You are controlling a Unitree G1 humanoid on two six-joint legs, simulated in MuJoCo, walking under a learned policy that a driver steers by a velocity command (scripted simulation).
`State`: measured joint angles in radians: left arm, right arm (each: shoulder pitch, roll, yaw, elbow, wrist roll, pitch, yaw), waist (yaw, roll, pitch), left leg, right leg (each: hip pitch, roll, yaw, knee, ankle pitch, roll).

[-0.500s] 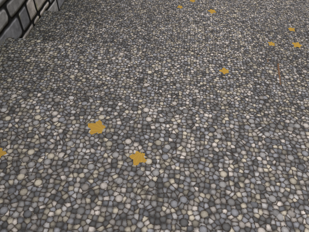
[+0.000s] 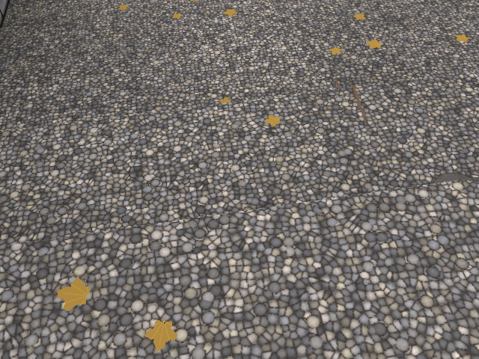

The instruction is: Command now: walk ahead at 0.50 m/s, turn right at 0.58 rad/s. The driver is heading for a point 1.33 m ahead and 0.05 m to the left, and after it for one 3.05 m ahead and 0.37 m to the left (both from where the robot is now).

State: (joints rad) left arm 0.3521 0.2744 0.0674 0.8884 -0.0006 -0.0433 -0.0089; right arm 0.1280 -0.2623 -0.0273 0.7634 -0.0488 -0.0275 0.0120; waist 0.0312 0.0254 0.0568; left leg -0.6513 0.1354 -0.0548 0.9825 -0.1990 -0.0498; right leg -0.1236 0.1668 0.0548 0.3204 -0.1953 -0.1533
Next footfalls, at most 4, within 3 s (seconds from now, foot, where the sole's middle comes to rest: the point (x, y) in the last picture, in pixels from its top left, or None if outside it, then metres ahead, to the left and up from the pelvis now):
0.26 left None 0.34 0.13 -0.78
0.74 right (314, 345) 0.50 -0.13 -0.78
1.28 left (267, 254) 0.78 -0.01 -0.78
2.00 right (295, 184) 1.20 -0.13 -0.97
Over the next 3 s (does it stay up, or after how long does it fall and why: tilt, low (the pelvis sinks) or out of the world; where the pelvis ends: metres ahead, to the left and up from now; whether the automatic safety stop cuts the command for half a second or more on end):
stays up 1.27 -0.09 -0.19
